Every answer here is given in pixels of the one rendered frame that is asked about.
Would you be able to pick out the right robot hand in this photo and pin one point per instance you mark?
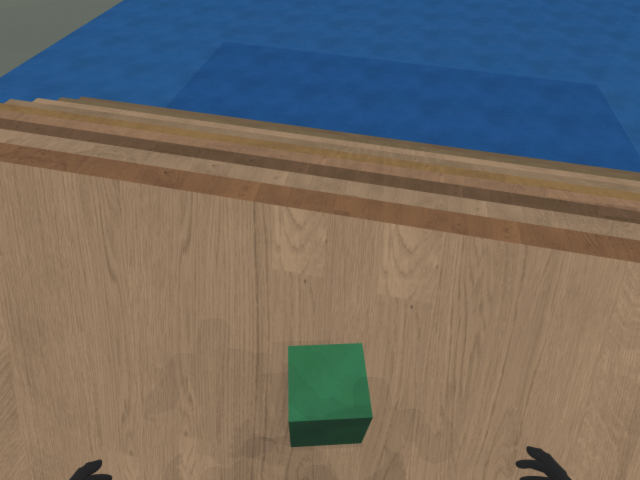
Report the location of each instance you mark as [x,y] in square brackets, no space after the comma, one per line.
[544,463]

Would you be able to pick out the left robot hand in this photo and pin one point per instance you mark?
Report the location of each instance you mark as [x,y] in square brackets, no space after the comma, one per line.
[84,473]

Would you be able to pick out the carton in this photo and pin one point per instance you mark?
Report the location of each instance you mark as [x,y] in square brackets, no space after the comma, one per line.
[328,395]

